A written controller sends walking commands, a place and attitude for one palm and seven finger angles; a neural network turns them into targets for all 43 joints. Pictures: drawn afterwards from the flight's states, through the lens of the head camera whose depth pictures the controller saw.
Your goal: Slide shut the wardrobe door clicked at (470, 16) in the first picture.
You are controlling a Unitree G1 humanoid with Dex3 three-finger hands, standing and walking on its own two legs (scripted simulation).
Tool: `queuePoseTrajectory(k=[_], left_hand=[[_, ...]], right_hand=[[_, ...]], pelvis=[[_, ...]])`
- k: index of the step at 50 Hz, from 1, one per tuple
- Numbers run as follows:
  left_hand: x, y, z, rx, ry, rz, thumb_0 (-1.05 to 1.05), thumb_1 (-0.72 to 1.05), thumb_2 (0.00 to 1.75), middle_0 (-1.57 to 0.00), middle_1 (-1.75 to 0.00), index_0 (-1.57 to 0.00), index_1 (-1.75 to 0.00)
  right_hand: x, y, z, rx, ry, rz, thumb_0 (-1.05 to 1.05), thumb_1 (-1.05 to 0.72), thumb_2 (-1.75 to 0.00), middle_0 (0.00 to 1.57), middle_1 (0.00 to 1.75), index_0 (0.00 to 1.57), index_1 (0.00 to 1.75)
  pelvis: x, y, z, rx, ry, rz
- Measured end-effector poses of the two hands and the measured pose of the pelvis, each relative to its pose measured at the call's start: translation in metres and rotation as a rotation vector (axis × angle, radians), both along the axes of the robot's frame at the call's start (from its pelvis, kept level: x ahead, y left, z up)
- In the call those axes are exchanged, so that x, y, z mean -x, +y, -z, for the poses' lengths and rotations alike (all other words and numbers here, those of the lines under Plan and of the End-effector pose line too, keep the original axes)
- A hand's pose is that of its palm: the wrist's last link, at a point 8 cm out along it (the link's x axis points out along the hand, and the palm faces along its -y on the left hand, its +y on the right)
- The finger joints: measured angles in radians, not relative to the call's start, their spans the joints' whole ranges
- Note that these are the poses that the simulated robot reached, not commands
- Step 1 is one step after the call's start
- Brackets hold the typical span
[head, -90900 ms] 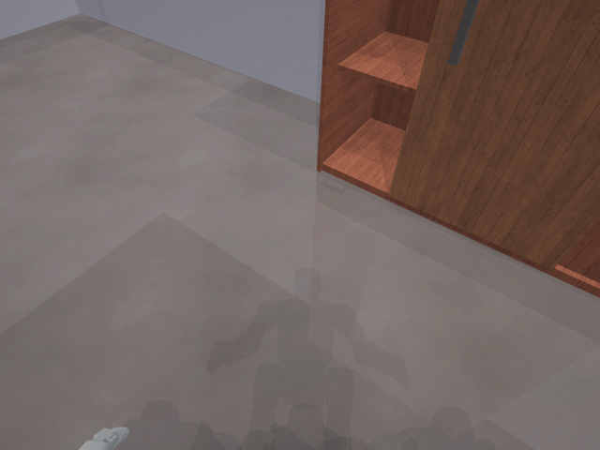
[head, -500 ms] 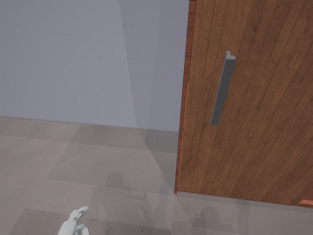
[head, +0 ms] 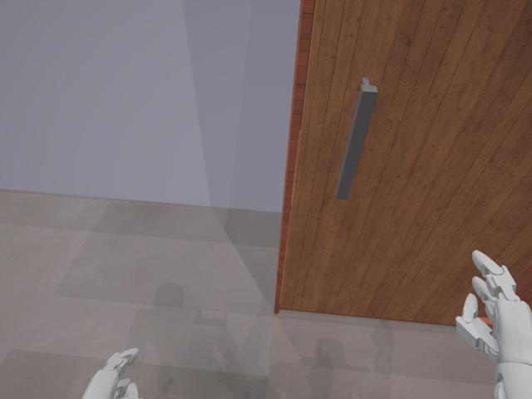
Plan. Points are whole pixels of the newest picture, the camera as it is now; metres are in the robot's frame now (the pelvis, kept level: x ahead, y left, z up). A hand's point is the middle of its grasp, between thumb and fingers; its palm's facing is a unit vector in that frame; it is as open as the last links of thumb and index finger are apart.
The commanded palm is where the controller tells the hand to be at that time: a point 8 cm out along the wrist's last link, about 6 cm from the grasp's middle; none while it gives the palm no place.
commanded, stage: let the arm hang, fingers relaxed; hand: right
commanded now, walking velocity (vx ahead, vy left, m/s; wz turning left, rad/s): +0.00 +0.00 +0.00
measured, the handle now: (352, 143) +0.60 -0.12 +0.10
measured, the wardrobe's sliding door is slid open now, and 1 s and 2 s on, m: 0.00 0.00 0.00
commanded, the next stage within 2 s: look to check the result in 1.00 s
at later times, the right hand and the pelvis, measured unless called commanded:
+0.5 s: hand out of the picture -0.03 -0.22 -0.16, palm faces -0.01 +0.97 -0.25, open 7.3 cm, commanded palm none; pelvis +0.02 -0.02 +0.01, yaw +1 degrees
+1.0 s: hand out of the picture +0.05 -0.18 -0.16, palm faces -0.01 +0.98 -0.20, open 7.3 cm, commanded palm none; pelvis +0.04 -0.01 +0.01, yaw +1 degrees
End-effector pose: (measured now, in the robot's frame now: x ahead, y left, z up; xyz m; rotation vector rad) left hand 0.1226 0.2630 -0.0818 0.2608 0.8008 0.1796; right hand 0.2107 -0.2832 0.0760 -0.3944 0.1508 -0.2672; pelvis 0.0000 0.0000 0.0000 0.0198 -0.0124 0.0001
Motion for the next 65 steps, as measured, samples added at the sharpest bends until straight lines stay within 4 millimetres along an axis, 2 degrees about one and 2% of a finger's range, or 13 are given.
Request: queuePoseTrajectory(k=[3, 6, 9, 11, 15, 18, 21, 24, 31, 36, 40, 50, 65], left_hand=[[0.01, -0.006, 0.014, 0.027, 0.076, 0.018, 0.01, 0.9, 0.9, -0.2, -0.29, -0.2, -0.3], [0.027, -0.01, 0.032, 0.061, 0.161, -0.012, 0.0, 0.9, 0.9, -0.2, -0.29, -0.2, -0.3], [0.059, -0.018, 0.044, 0.07, 0.292, -0.059, 0.0, 0.91, 0.9, -0.2, -0.29, -0.2, -0.3], [0.086, -0.025, 0.048, 0.069, 0.395, -0.084, 0.0, 0.91, 0.9, -0.2, -0.29, -0.2, -0.3], [0.138, -0.045, 0.048, 0.086, 0.595, -0.119, 0.0, 0.91, 0.9, -0.2, -0.29, -0.2, -0.3], [0.162, -0.056, 0.047, 0.112, 0.701, -0.14, 0.0, 0.91, 0.9, -0.2, -0.29, -0.2, -0.3], [0.168, -0.064, 0.048, 0.134, 0.746, -0.148, 0.01, 0.91, 0.9, -0.2, -0.29, -0.2, -0.3], [0.161, -0.071, 0.05, 0.153, 0.733, -0.152, 0.01, 0.91, 0.9, -0.2, -0.29, -0.2, -0.3], [0.118, -0.082, 0.058, 0.177, 0.626, -0.119, 0.0, 0.91, 0.9, -0.2, -0.29, -0.2, -0.3], [0.101, -0.07, 0.058, 0.153, 0.595, -0.109, 0.02, 0.94, 0.89, -0.2, -0.29, -0.2, -0.3], [0.091, -0.06, 0.056, 0.144, 0.566, -0.117, 0.02, 0.93, 0.9, -0.2, -0.29, -0.2, -0.3], [0.086, -0.048, 0.055, 0.145, 0.584, -0.119, 0.0, 0.92, 0.9, -0.2, -0.29, -0.2, -0.3], [0.09, -0.043, 0.056, 0.157, 0.621, -0.125, 0.0, 0.91, 0.9, -0.2, -0.29, -0.2, -0.3]], right_hand=[[0.018, 0.019, 0.087, -0.116, 0.361, -0.004, 0.0, -0.9, -0.9, 0.2, 0.3, 0.19, 0.3], [0.066, 0.046, 0.165, -0.199, 0.677, -0.024, 0.01, -0.91, -0.9, 0.2, 0.3, 0.19, 0.3], [0.125, 0.067, 0.213, -0.304, 0.949, -0.007, 0.01, -0.91, -0.9, 0.21, 0.3, 0.2, 0.3], [0.15, 0.056, 0.225, -0.335, 1.019, 0.083, -0.01, -0.98, -0.9, 0.21, 0.3, 0.21, 0.3], [0.192, 0.033, 0.225, -0.339, 1.177, 0.162, -0.02, -0.99, -0.9, 0.21, 0.3, 0.21, 0.3], [0.215, 0.02, 0.218, -0.322, 1.246, 0.217, -0.01, -0.97, -0.9, 0.21, 0.3, 0.2, 0.3], [0.231, 0.015, 0.21, -0.305, 1.303, 0.255, 0.0, -0.95, -0.9, 0.21, 0.3, 0.2, 0.3], [0.238, 0.016, 0.204, -0.295, 1.34, 0.261, 0.0, -0.93, -0.9, 0.2, 0.3, 0.2, 0.3], [0.217, 0.032, 0.208, -0.322, 1.31, 0.223, 0.0, -0.92, -0.9, 0.2, 0.3, 0.2, 0.3], [0.189, 0.049, 0.211, -0.35, 1.238, 0.181, 0.0, -0.91, -0.9, 0.2, 0.3, 0.2, 0.3], [0.178, 0.052, 0.211, -0.334, 1.227, 0.171, 0.02, -0.93, -0.9, 0.21, 0.3, 0.2, 0.3], [0.164, 0.058, 0.208, -0.323, 1.214, 0.166, 0.01, -0.92, -0.9, 0.2, 0.3, 0.2, 0.3], [0.16, 0.069, 0.207, -0.324, 1.227, 0.176, 0.0, -0.91, -0.9, 0.2, 0.3, 0.2, 0.3]], pelvis=[[0.003, 0.002, 0.002, 0.001, -0.013, 0.003], [0.004, 0.004, 0.012, 0.021, -0.023, -0.008], [0.002, -0.003, 0.012, -0.002, -0.029, -0.006], [0.0, -0.005, 0.01, -0.004, -0.029, -0.009], [-0.007, -0.013, 0.002, -0.01, -0.001, -0.009], [-0.014, -0.014, -0.001, 0.009, 0.022, -0.007], [-0.019, -0.017, -0.005, 0.011, 0.026, -0.009], [-0.023, -0.02, -0.007, 0.013, 0.022, -0.012], [-0.026, -0.023, -0.009, 0.02, 0.003, -0.017], [-0.029, -0.022, -0.01, 0.024, 0.0, -0.016], [-0.031, -0.017, -0.011, 0.026, 0.0, -0.019], [-0.038, -0.005, -0.012, 0.022, 0.002, -0.019], [-0.045, 0.005, -0.013, 0.02, -0.001, -0.021]])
